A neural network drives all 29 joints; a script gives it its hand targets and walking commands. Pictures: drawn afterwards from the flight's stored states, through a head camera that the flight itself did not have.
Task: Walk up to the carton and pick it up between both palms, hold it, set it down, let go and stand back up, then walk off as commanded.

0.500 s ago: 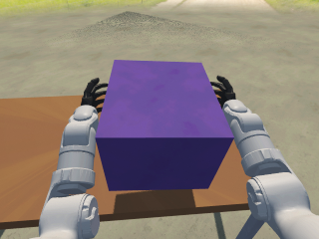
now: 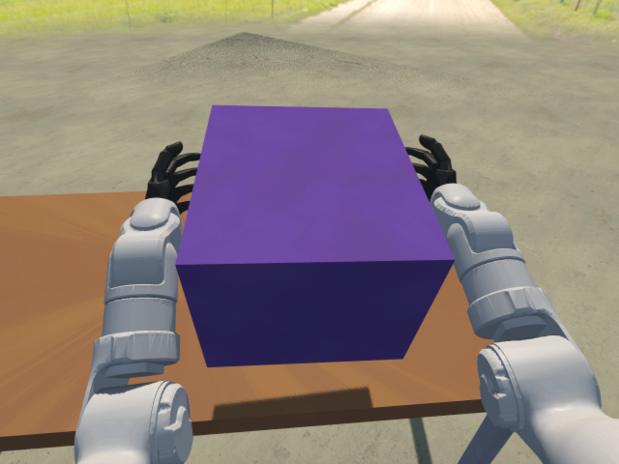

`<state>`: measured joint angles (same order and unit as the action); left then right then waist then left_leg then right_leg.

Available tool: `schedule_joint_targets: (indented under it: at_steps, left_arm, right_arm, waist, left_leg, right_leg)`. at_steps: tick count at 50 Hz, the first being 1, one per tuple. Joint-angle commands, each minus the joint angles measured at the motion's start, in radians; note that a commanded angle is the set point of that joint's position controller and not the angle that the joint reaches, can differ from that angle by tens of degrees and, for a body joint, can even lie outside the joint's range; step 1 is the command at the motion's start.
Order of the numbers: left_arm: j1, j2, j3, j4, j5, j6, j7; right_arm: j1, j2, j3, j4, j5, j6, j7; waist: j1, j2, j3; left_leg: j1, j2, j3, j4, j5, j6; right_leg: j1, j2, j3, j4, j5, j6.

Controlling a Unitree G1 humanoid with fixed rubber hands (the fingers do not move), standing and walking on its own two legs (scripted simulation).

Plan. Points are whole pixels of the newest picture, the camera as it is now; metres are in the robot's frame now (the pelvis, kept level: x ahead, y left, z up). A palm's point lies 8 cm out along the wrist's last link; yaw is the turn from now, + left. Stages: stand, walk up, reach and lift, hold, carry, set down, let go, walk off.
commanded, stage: reach and lift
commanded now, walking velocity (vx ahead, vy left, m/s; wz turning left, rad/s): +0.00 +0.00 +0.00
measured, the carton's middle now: (304, 227) +0.39 +0.01 +0.16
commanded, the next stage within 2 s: hold in 0.22 s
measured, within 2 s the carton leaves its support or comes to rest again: neither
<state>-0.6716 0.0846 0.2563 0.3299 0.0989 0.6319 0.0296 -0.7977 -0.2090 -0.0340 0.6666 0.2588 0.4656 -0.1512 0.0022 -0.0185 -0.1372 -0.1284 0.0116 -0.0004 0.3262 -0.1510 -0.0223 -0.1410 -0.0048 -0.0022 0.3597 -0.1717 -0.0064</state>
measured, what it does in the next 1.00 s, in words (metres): stands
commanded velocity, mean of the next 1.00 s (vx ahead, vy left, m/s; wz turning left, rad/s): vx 0.00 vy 0.00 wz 0.00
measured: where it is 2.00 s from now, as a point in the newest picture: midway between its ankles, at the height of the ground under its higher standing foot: outside the picture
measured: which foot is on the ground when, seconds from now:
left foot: down 0.00-1.00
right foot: down 0.00-1.00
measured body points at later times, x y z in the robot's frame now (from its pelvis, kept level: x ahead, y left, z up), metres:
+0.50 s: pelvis +0.00 +0.00 +0.00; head -0.08 +0.00 +0.44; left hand +0.36 +0.19 +0.23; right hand +0.39 -0.17 +0.23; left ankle +0.02 +0.13 -0.75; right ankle +0.02 -0.12 -0.75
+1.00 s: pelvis +0.00 +0.00 +0.00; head -0.08 +0.00 +0.44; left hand +0.36 +0.18 +0.23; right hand +0.38 -0.17 +0.23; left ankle +0.02 +0.13 -0.75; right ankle +0.02 -0.12 -0.75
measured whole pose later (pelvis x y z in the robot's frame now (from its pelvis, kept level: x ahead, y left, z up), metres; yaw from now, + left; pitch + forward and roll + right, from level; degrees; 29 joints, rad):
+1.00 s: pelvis +0.00 +0.00 +0.00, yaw +0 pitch -3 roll +0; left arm -0.67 0.09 0.26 0.24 0.10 0.75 0.03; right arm -0.80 -0.21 -0.04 0.60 0.26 0.57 -0.16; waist -0.01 -0.01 -0.14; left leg -0.12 0.02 0.00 0.33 -0.15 -0.02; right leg -0.13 0.00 0.00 0.36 -0.17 -0.01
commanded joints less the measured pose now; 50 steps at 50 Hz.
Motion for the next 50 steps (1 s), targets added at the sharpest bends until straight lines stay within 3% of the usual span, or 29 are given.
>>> schedule_joint_targets:
  at_steps: [1,3,4,8,9,10,11,12,13,14,16,17,18,19,20,23,24,25,26,27,29,34,36,38,40,43,46,49,50]
  left_arm:
    - [-0.842,-0.607,-0.416,-0.168,-0.141,-0.045,-0.175]
    - [-0.79,-0.598,-0.397,-0.126,-0.123,-0.023,-0.193]
    - [-0.715,-0.603,-0.378,-0.088,-0.105,-0.008,-0.2]
    - [-0.787,-0.612,-0.434,-0.234,-0.148,-0.013,-0.189]
    - [-0.767,-0.612,-0.425,-0.201,-0.14,-0.012,-0.191]
    - [-0.775,-0.618,-0.447,-0.265,-0.157,-0.014,-0.186]
    - [-0.813,-0.632,-0.474,-0.357,-0.175,-0.022,-0.177]
    - [-0.807,-0.636,-0.489,-0.332,-0.178,-0.019,-0.168]
    - [-0.817,-0.605,-0.465,-0.296,-0.177,-0.013,-0.164]
    - [-0.837,-0.607,-0.48,-0.359,-0.186,-0.017,-0.158]
    - [-0.757,-0.606,-0.473,-0.28,-0.154,0.022,-0.171]
    - [-0.768,-0.6,-0.45,-0.282,-0.138,0.025,-0.175]
    - [-0.759,-0.581,-0.442,-0.277,-0.136,0.03,-0.179]
    - [-0.7,-0.558,-0.393,-0.181,-0.103,0.05,-0.195]
    - [-0.704,-0.574,-0.411,-0.253,-0.109,0.05,-0.197]
    - [-0.749,-0.597,-0.446,-0.265,-0.13,0.053,-0.206]
    - [-0.796,-0.607,-0.478,-0.374,-0.17,0.035,-0.195]
    - [-0.791,-0.607,-0.497,-0.45,-0.167,0.037,-0.188]
    - [-0.756,-0.585,-0.457,-0.323,-0.131,0.054,-0.188]
    - [-0.767,-0.577,-0.422,-0.273,-0.117,0.061,-0.189]
    - [-0.812,-0.598,-0.475,-0.319,-0.153,0.054,-0.192]
    - [-0.81,-0.6,-0.431,-0.211,-0.113,0.07,-0.195]
    - [-0.804,-0.6,-0.436,-0.178,-0.132,0.064,-0.204]
    - [-0.855,-0.632,-0.46,-0.255,-0.151,0.05,-0.197]
    - [-0.804,-0.615,-0.463,-0.254,-0.157,0.048,-0.188]
    - [-0.828,-0.626,-0.492,-0.319,-0.163,0.043,-0.185]
    - [-0.758,-0.613,-0.441,-0.259,-0.141,0.054,-0.189]
    - [-0.811,-0.613,-0.483,-0.302,-0.171,0.051,-0.191]
    - [-0.753,-0.592,-0.461,-0.28,-0.152,0.059,-0.188]
  right_arm:
    - [-0.764,0.703,0.216,-0.236,0.08,-0.05,0.108]
    - [-0.786,0.698,0.218,-0.254,0.072,-0.05,0.105]
    - [-0.8,0.671,0.21,-0.278,0.072,-0.046,0.1]
    - [-0.84,0.698,0.255,-0.388,0.106,-0.051,0.102]
    - [-0.844,0.703,0.27,-0.39,0.105,-0.043,0.098]
    - [-0.828,0.718,0.283,-0.419,0.121,-0.043,0.092]
    - [-0.838,0.738,0.318,-0.502,0.143,-0.052,0.092]
    - [-0.833,0.717,0.317,-0.519,0.17,-0.047,0.084]
    - [-0.844,0.723,0.319,-0.476,0.164,-0.036,0.085]
    - [-0.814,0.745,0.344,-0.494,0.178,-0.027,0.083]
    - [-0.752,0.658,0.281,-0.387,0.133,0.005,0.086]
    - [-0.702,0.662,0.257,-0.318,0.123,0.022,0.087]
    - [-0.734,0.679,0.269,-0.355,0.121,0.015,0.085]
    - [-0.72,0.642,0.236,-0.284,0.106,0.037,0.085]
    - [-0.764,0.681,0.291,-0.402,0.127,0.017,0.079]
    - [-0.798,0.66,0.259,-0.415,0.135,0.024,0.087]
    - [-0.798,0.701,0.305,-0.487,0.161,0.014,0.083]
    - [-0.768,0.699,0.322,-0.539,0.19,0.017,0.079]
    - [-0.751,0.664,0.296,-0.419,0.156,0.04,0.08]
    - [-0.773,0.677,0.276,-0.412,0.144,0.046,0.083]
    - [-0.777,0.665,0.264,-0.418,0.133,0.042,0.088]
    - [-0.796,0.643,0.205,-0.299,0.104,0.05,0.115]
    - [-0.832,0.653,0.198,-0.311,0.089,0.04,0.116]
    - [-0.867,0.69,0.226,-0.385,0.108,0.022,0.117]
    - [-0.885,0.719,0.274,-0.457,0.126,0.014,0.11]
    - [-0.81,0.698,0.26,-0.417,0.138,0.024,0.102]
    - [-0.837,0.714,0.295,-0.464,0.14,0.025,0.094]
    - [-0.823,0.683,0.289,-0.464,0.151,0.031,0.09]
    - [-0.837,0.681,0.296,-0.498,0.155,0.026,0.085]
  waist:
    - [-0.146,0.027,-0.312]
    - [-0.135,0.032,-0.259]
    - [-0.134,-0.011,-0.242]
    - [-0.117,0.011,-0.4]
    - [-0.112,0.016,-0.384]
    - [-0.118,-0.001,-0.445]
    - [-0.104,0.034,-0.512]
    - [-0.115,0.036,-0.514]
    - [-0.106,0.012,-0.449]
    - [-0.099,0.029,-0.504]
    - [-0.134,0.062,-0.335]
    - [-0.127,0.055,-0.324]
    - [-0.13,0.011,-0.336]
    - [-0.124,0.008,-0.234]
    - [-0.104,-0.009,-0.327]
    - [-0.11,0.046,-0.34]
    - [-0.114,0.021,-0.465]
    - [-0.123,0.046,-0.505]
    - [-0.124,0.049,-0.333]
    - [-0.102,0.012,-0.319]
    - [-0.138,0.047,-0.347]
    - [-0.117,0.066,-0.269]
    - [-0.137,0.037,-0.258]
    - [-0.133,0.047,-0.347]
    - [-0.115,0.001,-0.385]
    - [-0.129,0.051,-0.394]
    - [-0.112,0.004,-0.354]
    - [-0.135,0.026,-0.416]
    - [-0.109,0.005,-0.371]
  left_leg:
    - [0.101,-0.072,-0.028,-0.036,0.103,-0.012]
    - [0.079,-0.076,-0.01,-0.038,0.095,-0.003]
    - [0.069,-0.065,-0.023,-0.043,0.1,-0.007]
    - [0.103,-0.073,-0.014,-0.018,0.175,-0.007]
    - [0.087,-0.077,-0.022,-0.018,0.166,-0.001]
    - [0.122,-0.075,-0.022,-0.007,0.236,-0.015]
    - [0.143,-0.078,-0.019,0.011,0.3,-0.027]
    - [0.143,-0.074,-0.02,0.027,0.283,-0.03]
    - [0.112,-0.083,-0.031,0.005,0.22,-0.017]
    - [0.117,-0.088,-0.029,0.009,0.248,-0.016]
    - [0.102,-0.074,-0.037,-0.007,0.193,-0.027]
    - [0.092,-0.07,-0.034,-0.019,0.17,-0.028]
    - [0.099,-0.074,-0.027,-0.021,0.184,-0.021]
    - [0.066,-0.073,-0.023,-0.03,0.104,-0.009]
    - [0.094,-0.068,-0.02,-0.024,0.168,-0.006]
    - [0.067,-0.071,-0.026,-0.029,0.127,-0.012]
    - [0.097,-0.07,-0.025,-0.006,0.207,-0.009]
    - [0.133,-0.074,-0.025,0.016,0.292,-0.024]
    - [0.086,-0.076,-0.028,-0.005,0.203,-0.022]
    - [0.051,-0.076,-0.034,-0.021,0.128,-0.01]
    - [0.082,-0.067,-0.031,-0.018,0.152,-0.017]
    - [0.014,-0.059,-0.025,-0.059,-0.004,-0.006]
    - [0.03,-0.059,-0.025,-0.062,0.012,-0.002]
    - [0.041,-0.062,-0.013,-0.041,0.048,-0.004]
    - [0.045,-0.065,-0.026,-0.029,0.105,0.003]
    - [0.082,-0.07,-0.026,-0.016,0.168,-0.019]
    - [0.087,-0.07,-0.027,-0.018,0.16,-0.002]
    - [0.098,-0.071,-0.026,-0.011,0.167,-0.01]
    - [0.068,-0.074,-0.022,-0.008,0.162,-0.008]
  right_leg:
    - [0.137,0.053,0.005,-0.116,0.139,0.032]
    - [0.132,0.05,0.006,-0.115,0.117,0.035]
    - [0.162,0.058,0.002,-0.119,0.134,0.031]
    - [0.214,0.064,0.005,-0.095,0.225,0.033]
    - [0.214,0.06,0.017,-0.1,0.223,0.035]
    - [0.24,0.07,0.012,-0.083,0.294,0.04]
    - [0.265,0.075,0.008,-0.063,0.369,0.039]
    - [0.242,0.075,0.014,-0.07,0.341,0.042]
    - [0.211,0.073,0.015,-0.089,0.279,0.048]
    - [0.231,0.068,0.013,-0.069,0.327,0.048]
    - [0.179,0.074,0.006,-0.091,0.244,0.036]
    - [0.183,0.07,0.003,-0.095,0.208,0.035]
    - [0.195,0.073,0.001,-0.093,0.22,0.04]
    - [0.165,0.057,0.012,-0.112,0.155,0.042]
    - [0.207,0.066,0.008,-0.098,0.225,0.046]
    - [0.195,0.067,0.012,-0.105,0.18,0.037]
    - [0.247,0.066,0.019,-0.079,0.285,0.037]
    - [0.268,0.071,0.013,-0.062,0.367,0.041]
    - [0.227,0.065,0.017,-0.088,0.28,0.043]
    - [0.194,0.07,0.011,-0.1,0.181,0.04]
    - [0.166,0.068,0.017,-0.09,0.202,0.029]
    - [0.123,0.066,0.012,-0.114,0.025,0.017]
    - [0.112,0.062,0.014,-0.129,0.033,0.016]
    - [0.147,0.061,0.014,-0.106,0.085,0.028]
    - [0.175,0.072,0.017,-0.098,0.159,0.029]
    - [0.187,0.068,0.017,-0.087,0.231,0.03]
    - [0.172,0.062,0.02,-0.105,0.225,0.04]
    - [0.198,0.067,0.015,-0.092,0.24,0.036]
    - [0.192,0.067,0.02,-0.093,0.246,0.043]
